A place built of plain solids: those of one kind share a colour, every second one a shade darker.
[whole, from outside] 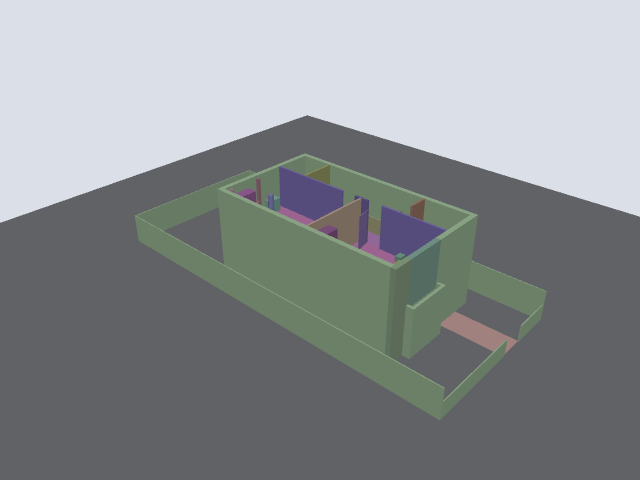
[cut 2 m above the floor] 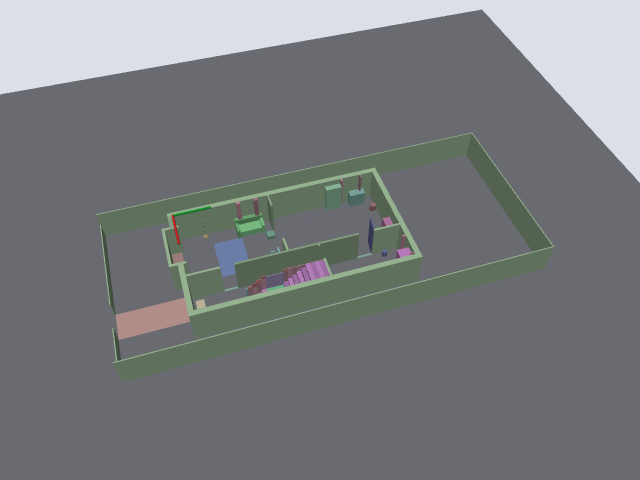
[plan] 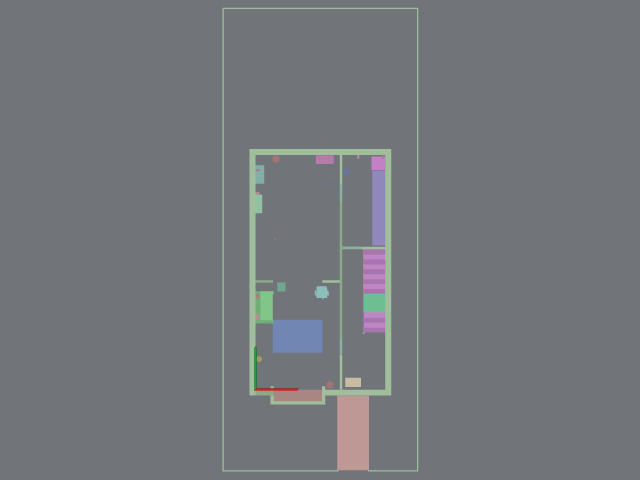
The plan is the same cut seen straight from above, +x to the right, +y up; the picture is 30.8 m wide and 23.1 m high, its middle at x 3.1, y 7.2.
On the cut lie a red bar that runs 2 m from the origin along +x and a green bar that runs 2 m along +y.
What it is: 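A detached two-storey house, 6.2 m wide inside and 11.3 m deep; a hall 2.06 m wide with a straight stair of 14 risers of 200 mm on goings of 235 mm and a flat half landing; a through lounge; a bay window at the front; upstairs three bedrooms and a bathroom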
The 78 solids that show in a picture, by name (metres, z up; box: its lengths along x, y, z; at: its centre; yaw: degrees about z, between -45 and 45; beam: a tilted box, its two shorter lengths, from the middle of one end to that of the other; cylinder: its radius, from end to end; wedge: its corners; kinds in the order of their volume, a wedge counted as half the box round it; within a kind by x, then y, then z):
{
 "wall_1": {"box": [0.06, 22.32, 1.85], "at": [-1.56, 7.22, 0.88]},
 "wall_2": {"box": [0.29, 11.87, 5.39], "at": [-0.14, 5.65, 2.64]},
 "wall_3": {"box": [1.16, 0.29, 5.39], "at": [0.29, -0.14, 2.64]},
 "wall_4": {"box": [0.84, 0.12, 2.71], "at": [0.42, 5.2, 1.31]},
 "wall_5": {"box": [0.16, 0.88, 2.96], "at": [0.79, -0.28, 1.43]},
 "wall_6": {"box": [5.57, 0.06, 1.05], "at": [1.2, -3.91, 0.47]},
 "wall_7": {"box": [2.64, 0.16, 2.96], "at": [2.04, -0.64, 1.43]},
 "wall_8": {"box": [6.81, 0.29, 5.39], "at": [3.12, 11.44, 2.64]},
 "wall_9": {"box": [9.42, 0.06, 1.85], "at": [3.12, 18.35, 0.88]},
 "wall_10": {"box": [0.16, 0.88, 2.96], "at": [3.28, -0.28, 1.43]},
 "wall_11": {"box": [0.84, 0.12, 2.71], "at": [3.63, 5.2, 1.31]},
 "wall_12": {"box": [0.12, 1.69, 2.71], "at": [4.11, 0.85, 1.31]},
 "wall_13": {"box": [0.12, 6.61, 2.71], "at": [4.11, 5.72, 1.31]},
 "wall_14": {"box": [0.12, 1.42, 2.71], "at": [4.11, 10.58, 1.31]},
 "wall_15": {"box": [0.1, 0.12, 2.71], "at": [4.22, 6.82, 1.31]},
 "wall_16": {"box": [3.33, 0.29, 5.39], "at": [4.86, -0.14, 2.64]},
 "wall_17": {"box": [1.12, 0.12, 2.71], "at": [5.67, 6.82, 1.31]},
 "wall_18": {"box": [0.29, 11.87, 5.39], "at": [6.38, 5.65, 2.64]},
 "wall_19": {"box": [2.42, 0.06, 1.05], "at": [6.62, -3.91, 0.47]},
 "wall_20": {"box": [0.06, 22.32, 1.85], "at": [7.8, 7.22, 0.88]},
 "upper_floor_rooms_1": {"box": [4.18, 11.31, 0.14], "at": [2.08, 5.65, 2.73]},
 "tread_1": {"box": [1.02, 0.27, 0.22], "at": [5.73, 2.88, 0.09]},
 "tread_2": {"box": [1.02, 0.27, 0.42], "at": [5.73, 3.12, 0.19]},
 "tread_3": {"box": [1.02, 0.27, 0.62], "at": [5.73, 3.35, 0.29]},
 "tread_4": {"box": [1.02, 0.27, 0.82], "at": [5.73, 3.59, 0.39]},
 "tread_5": {"box": [1.02, 0.27, 1.02], "at": [5.73, 4.74, 0.49]},
 "tread_6": {"box": [1.02, 0.27, 1.22], "at": [5.73, 4.98, 0.59]},
 "tread_7": {"box": [1.02, 0.27, 1.42], "at": [5.73, 5.21, 0.69]},
 "tread_8": {"box": [1.02, 0.27, 1.62], "at": [5.73, 5.45, 0.79]},
 "tread_9": {"box": [1.02, 0.27, 1.82], "at": [5.73, 5.68, 0.89]},
 "tread_10": {"box": [1.02, 0.27, 2.02], "at": [5.73, 5.92, 0.99]},
 "tread_11": {"box": [1.02, 0.27, 2.22], "at": [5.73, 6.15, 1.09]},
 "tread_12": {"box": [1.02, 0.27, 2.42], "at": [5.73, 6.39, 1.19]},
 "tread_13": {"box": [1.02, 0.27, 2.62], "at": [5.73, 6.62, 1.29]},
 "ground_1": {"box": [2.32, 0.56, 0.5], "at": [2.04, -0.28, -0.25]},
 "ground_2": {"box": [1.54, 3.59, 0.5], "at": [4.69, -2.08, -0.25]},
 "landing_wall_1": {"box": [0.12, 3.83, 2.67], "at": [4.11, 1.91, 4.0]},
 "landing_wall_2": {"box": [0.12, 0.88, 2.67], "at": [4.11, 5.17, 4.0]},
 "landing_wall_3": {"box": [0.12, 4.82, 2.67], "at": [4.11, 8.88, 4.0]},
 "wardrobe_bed_1": {"box": [1.02, 0.6, 2.05], "at": [0.97, 4.84, 3.78]},
 "wardrobe_bed_2": {"box": [1.37, 0.6, 2.05], "at": [0.97, 11.0, 3.78]},
 "front_wall_over_bay_1": {"box": [2.32, 0.29, 2.67], "at": [2.04, -0.14, 4.0]},
 "bedrooms_wall_1": {"box": [4.05, 0.12, 2.67], "at": [2.02, 5.2, 4.0]},
 "sofa_1": {"box": [0.24, 1.56, 0.83], "at": [0.12, 3.96, 0.36]},
 "sofa_2": {"box": [0.86, 0.16, 0.65], "at": [0.43, 3.26, 0.28]},
 "sofa_3": {"box": [0.86, 0.16, 0.65], "at": [0.43, 4.66, 0.28]},
 "sofa_4": {"box": [0.65, 1.24, 0.37], "at": [0.51, 3.96, 0.24]},
 "fridge_freezer_1": {"box": [0.65, 0.65, 1.85], "at": [5.91, 10.9, 0.88]},
 "half_landing_1": {"box": [1.02, 0.92, 0.82], "at": [5.73, 4.18, 0.39]},
 "bath_wall_1": {"box": [2.06, 0.12, 2.67], "at": [5.2, 9.33, 4.0]},
 "dresser_1": {"box": [0.42, 0.9, 0.92], "at": [0.21, 10.35, 0.41]},
 "dresser_2": {"box": [0.8, 0.42, 0.87], "at": [3.26, 11.09, 3.19]},
 "upper_floor_landing_1": {"box": [1.05, 4.0, 0.14], "at": [4.69, 4.76, 2.73]},
 "shelf_1": {"box": [0.32, 0.9, 1.71], "at": [0.16, 8.94, 0.81]},
 "slotfit_storage_1": {"box": [0.86, 0.42, 1.34], "at": [3.33, 11.07, 0.62]},
 "box_wall_1": {"box": [1.12, 0.12, 2.67], "at": [5.68, 2.72, 4.0]},
 "curtains_curtains_1": {"box": [0.19, 0.22, 1.69], "at": [0.09, 3.51, 1.53]},
 "curtains_curtains_2": {"box": [0.19, 0.22, 1.69], "at": [0.09, 4.49, 1.53]},
 "curtains_curtains_3": {"box": [0.19, 0.1, 2.33], "at": [0.09, 10.56, 1.21]},
 "curtains_curtains_4": {"box": [0.17, 0.19, 2.33], "at": [2.32, 11.21, 4.02]},
 "curtains_curtains_5": {"box": [0.1, 0.19, 1.54], "at": [4.94, 11.21, 1.61]},
 "well_guard_1": {"box": [0.06, 3.98, 1.15], "at": [5.19, 4.77, 3.18]},
 "laid_rug_front_room_1": {"box": [2.4, 1.6, 0.06], "at": [2.02, 2.57, -0.02]},
 "slotfit_front_seat_1": {"box": [0.53, 0.47, 0.53], "at": [3.19, 4.64, 0.21]},
 "box_cardboard_1": {"box": [0.4, 0.43, 0.29], "at": [1.24, 4.94, 0.1]},
 "box_cardboard_2": {"box": [0.49, 0.33, 0.37], "at": [3.85, 2.33, 2.94]},
 "worktop_1": {"box": [0.62, 3.61, 0.04], "at": [5.93, 8.74, 0.88]},
 "plant_pot_1": {"cylinder": 0.18, "from": [0.99, 11.1, 0.0], "to": [0.99, 11.1, 0.38]},
 "plant_pot_2": {"cylinder": 0.18, "from": [3.57, 0.23, 0.0], "to": [3.57, 0.23, 0.38]},
 "stair_guard_landing_1": {"box": [0.04, 1.0, 1.83], "at": [5.2, 4.18, 0.87]},
 "door_leaf_bedroom_front_1": {"box": [0.87, 0.04, 2.05], "at": [3.62, 4.64, 3.78], "yaw": 10.6},
 "stair_guard_1": {"box": [0.04, 0.24, 1.55], "at": [5.2, 3.37, 0.73]},
 "stair_guard_2": {"box": [0.04, 0.24, 1.75], "at": [5.2, 3.6, 0.83]},
 "stair_guard_3": {"box": [0.04, 0.24, 1.95], "at": [5.2, 4.76, 0.93]},
 "stair_guard_4": {"box": [0.04, 0.24, 2.15], "at": [5.2, 4.99, 1.03]},
 "door_leaf_kitchen_side_1": {"box": [0.82, 0.04, 2.05], "at": [3.65, 9.93, 0.97], "yaw": -7.7},
 "clutter_clutter_bed_1": {"box": [0.15, 0.12, 1.55], "at": [2.54, 10.49, 3.53], "yaw": -6.4},
 "laid_doormat_1": {"box": [0.75, 0.45, 0.06], "at": [4.69, 0.35, -0.02]}
}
